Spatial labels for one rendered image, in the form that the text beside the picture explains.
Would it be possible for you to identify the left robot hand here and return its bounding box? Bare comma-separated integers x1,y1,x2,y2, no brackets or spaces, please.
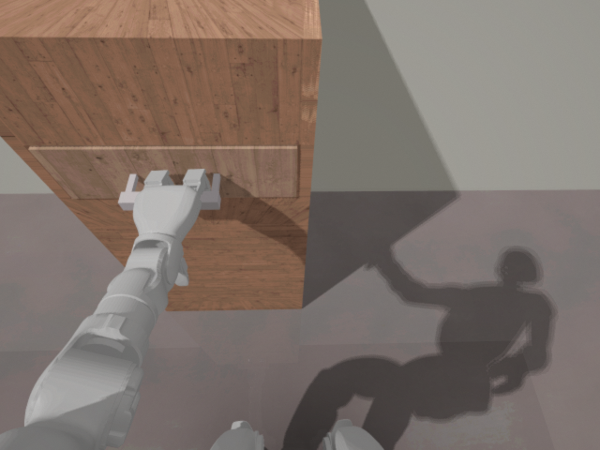
133,169,211,286

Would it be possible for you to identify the robot shin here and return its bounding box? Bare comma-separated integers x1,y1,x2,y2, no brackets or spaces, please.
231,421,252,430
331,419,353,434

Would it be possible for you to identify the robot right shin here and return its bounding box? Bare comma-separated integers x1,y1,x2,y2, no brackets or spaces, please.
331,419,353,434

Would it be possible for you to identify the robot left forearm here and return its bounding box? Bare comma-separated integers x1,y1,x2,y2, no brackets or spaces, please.
24,232,183,426

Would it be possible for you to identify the drawer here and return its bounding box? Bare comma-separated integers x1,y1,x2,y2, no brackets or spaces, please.
28,144,297,199

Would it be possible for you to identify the robot left upper arm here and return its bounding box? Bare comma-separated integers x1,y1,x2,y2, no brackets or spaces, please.
0,348,144,450

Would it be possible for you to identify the robot left shin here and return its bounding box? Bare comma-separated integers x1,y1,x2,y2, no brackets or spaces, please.
231,421,252,430

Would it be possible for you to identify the cabinet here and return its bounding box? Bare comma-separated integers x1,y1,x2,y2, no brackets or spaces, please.
0,0,323,311

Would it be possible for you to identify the handle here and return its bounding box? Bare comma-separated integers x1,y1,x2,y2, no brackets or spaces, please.
118,173,221,211

